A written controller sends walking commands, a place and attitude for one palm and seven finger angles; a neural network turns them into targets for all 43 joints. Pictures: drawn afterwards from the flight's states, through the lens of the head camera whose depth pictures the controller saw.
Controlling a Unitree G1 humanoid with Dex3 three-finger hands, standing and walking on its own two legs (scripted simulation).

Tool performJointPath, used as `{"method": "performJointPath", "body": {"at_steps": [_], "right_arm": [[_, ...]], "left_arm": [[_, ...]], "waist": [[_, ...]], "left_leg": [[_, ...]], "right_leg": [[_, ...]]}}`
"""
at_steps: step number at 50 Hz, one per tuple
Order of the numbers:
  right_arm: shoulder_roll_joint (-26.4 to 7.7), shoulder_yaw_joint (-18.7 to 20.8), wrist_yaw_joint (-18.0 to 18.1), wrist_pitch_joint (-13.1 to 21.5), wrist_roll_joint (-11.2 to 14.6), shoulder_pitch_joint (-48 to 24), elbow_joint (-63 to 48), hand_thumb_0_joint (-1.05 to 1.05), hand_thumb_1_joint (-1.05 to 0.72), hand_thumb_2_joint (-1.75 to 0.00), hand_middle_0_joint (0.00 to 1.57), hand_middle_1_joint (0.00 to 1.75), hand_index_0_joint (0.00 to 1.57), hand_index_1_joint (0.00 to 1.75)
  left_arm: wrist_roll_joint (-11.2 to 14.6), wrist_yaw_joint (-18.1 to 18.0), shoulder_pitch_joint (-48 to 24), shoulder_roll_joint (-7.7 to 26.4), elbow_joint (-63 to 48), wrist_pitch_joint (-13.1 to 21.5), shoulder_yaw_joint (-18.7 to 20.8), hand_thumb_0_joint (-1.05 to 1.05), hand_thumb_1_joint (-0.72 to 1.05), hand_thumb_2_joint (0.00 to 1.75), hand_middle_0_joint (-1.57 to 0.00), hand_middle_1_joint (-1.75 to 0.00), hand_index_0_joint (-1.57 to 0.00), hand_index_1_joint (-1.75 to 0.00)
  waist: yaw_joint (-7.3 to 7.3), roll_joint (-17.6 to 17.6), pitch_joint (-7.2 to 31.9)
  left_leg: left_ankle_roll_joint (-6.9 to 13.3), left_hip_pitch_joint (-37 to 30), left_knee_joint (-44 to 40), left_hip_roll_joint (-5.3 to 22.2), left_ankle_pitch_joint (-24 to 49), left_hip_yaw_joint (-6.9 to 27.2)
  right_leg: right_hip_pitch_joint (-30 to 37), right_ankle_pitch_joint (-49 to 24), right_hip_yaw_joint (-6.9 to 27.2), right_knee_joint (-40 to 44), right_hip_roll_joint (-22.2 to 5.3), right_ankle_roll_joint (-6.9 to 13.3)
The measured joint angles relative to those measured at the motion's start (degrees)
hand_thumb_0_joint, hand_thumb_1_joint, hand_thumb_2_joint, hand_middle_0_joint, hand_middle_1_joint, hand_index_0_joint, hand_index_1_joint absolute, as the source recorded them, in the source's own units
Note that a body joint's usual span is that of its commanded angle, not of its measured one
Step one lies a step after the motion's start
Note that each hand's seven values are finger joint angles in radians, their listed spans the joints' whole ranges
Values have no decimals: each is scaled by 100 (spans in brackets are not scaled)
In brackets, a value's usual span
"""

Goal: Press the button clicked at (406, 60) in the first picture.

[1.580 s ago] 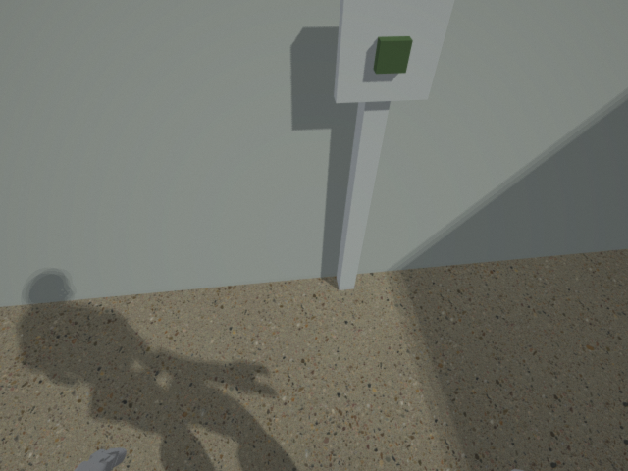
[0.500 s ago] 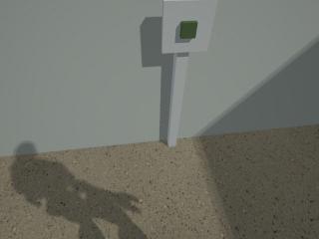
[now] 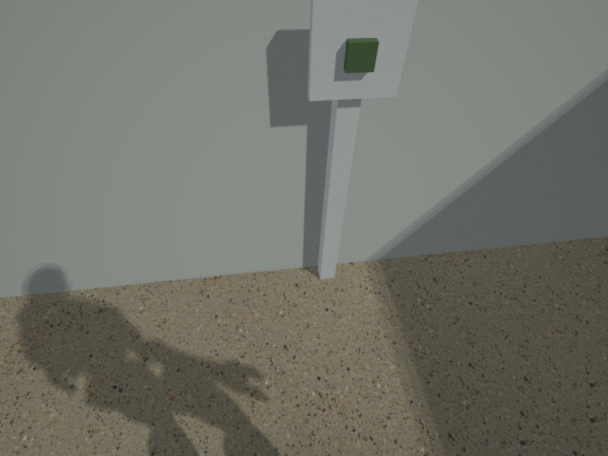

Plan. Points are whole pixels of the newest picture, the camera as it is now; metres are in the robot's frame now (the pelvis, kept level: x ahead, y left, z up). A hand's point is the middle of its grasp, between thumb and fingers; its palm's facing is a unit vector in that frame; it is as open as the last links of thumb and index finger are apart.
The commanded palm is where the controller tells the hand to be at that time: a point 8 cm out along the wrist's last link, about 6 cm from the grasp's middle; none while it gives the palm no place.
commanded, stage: look at it before walking up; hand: left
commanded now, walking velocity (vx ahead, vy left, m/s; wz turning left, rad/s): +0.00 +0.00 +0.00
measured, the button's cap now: (360, 55) +0.86 -0.07 +0.14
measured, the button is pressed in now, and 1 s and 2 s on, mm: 0 0 0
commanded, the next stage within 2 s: walk to a spot facing it in 0.06 s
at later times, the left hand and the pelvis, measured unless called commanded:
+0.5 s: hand out of the picture +0.06 +0.20 -0.18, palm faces -0.13 -0.95 -0.29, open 7.4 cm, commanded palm none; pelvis -0.01 -0.02 -0.02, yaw -10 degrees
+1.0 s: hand out of the picture +0.08 +0.15 -0.16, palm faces -0.31 -0.92 -0.26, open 7.4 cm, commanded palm none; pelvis -0.03 -0.03 +0.00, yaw -24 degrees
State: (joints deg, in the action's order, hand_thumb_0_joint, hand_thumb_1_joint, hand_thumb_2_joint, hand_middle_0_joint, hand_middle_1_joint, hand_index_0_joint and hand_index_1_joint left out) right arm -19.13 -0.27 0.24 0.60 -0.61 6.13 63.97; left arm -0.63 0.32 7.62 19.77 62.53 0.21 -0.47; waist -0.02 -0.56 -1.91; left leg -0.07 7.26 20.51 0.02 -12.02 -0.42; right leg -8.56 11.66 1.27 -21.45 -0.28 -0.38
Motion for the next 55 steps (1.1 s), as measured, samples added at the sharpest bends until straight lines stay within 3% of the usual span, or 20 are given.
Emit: {"method": "performJointPath", "body": {"at_steps": [11,19,24,26,27,30,32,35,45,55], "right_arm": [[-2,-1,12,4,-1,-48,-19,1,-91,-90,20,30,20,30],[308,98,132,-126,-25,-28,-433,1,-91,-90,20,30,20,30],[545,160,114,-180,-53,86,-678,0,-91,-90,20,30,20,30],[559,194,99,-223,-64,164,-716,0,-91,-90,20,30,20,30],[547,214,89,-257,-54,202,-727,0,-91,-90,20,30,20,30],[539,283,98,-405,-17,244,-721,1,-91,-90,20,30,20,30],[554,306,85,-445,-10,240,-699,1,-91,-90,20,30,20,30],[568,330,67,-430,-27,189,-756,1,-91,-90,20,30,20,30],[440,397,168,-402,-53,100,-935,1,-91,-90,20,30,20,30],[550,323,164,-323,18,50,-1186,1,-91,-90,20,30,20,30]], "left_arm": [[-2,-3,-24,9,-25,-1,13,0,90,89,-20,-30,-20,-30],[-14,-38,208,-171,-307,-281,129,0,90,89,-20,-30,-20,-30],[-31,29,394,-410,-525,-433,217,0,90,89,-20,-30,-20,-30],[-41,73,496,-538,-637,-407,239,0,90,89,-20,-30,-20,-30],[-57,86,556,-592,-691,-353,245,0,90,89,-20,-30,-20,-30],[-60,29,637,-757,-784,-239,237,0,90,89,-20,-30,-20,-30],[-39,-7,709,-834,-827,-232,252,0,90,89,-20,-30,-20,-30],[-15,-18,815,-890,-845,-229,253,0,90,89,-20,-30,-20,-30],[-19,-16,870,-879,-875,-204,341,0,90,89,-20,-30,-20,-30],[-82,-12,701,-601,-1020,-299,416,0,90,89,-20,-30,-20,-30]], "waist": [[-24,9,-3],[-100,-73,-116],[-147,-62,-337],[-175,62,-380],[-177,153,-380],[-140,298,-436],[-190,265,-436],[-212,167,-403],[-217,104,-124],[-301,-78,18]], "left_leg": [[3,-70,-60,-6,-6,-15],[-25,157,475,83,-309,-425],[-89,234,908,234,-556,-822],[-187,335,1234,388,-726,-914],[-227,478,1545,505,-865,-915],[-241,1202,3155,414,-1599,-364],[-241,1570,3900,308,-1449,-174],[-295,1897,4298,265,-992,-45],[-436,1936,3949,247,-726,303],[-247,1327,2321,-20,-1119,316]], "right_leg": [[50,17,14,31,-6,-4],[-506,299,371,-840,104,10],[-1073,1339,3,-2259,25,-7],[-966,1055,-185,-2007,-17,-3],[-911,736,-250,-1805,35,152],[-970,756,-324,-1828,196,477],[-899,607,-242,-1513,270,528],[-815,223,-38,-974,376,561],[-800,-359,532,-275,699,571],[-1020,-641,1162,-191,914,337]]}}
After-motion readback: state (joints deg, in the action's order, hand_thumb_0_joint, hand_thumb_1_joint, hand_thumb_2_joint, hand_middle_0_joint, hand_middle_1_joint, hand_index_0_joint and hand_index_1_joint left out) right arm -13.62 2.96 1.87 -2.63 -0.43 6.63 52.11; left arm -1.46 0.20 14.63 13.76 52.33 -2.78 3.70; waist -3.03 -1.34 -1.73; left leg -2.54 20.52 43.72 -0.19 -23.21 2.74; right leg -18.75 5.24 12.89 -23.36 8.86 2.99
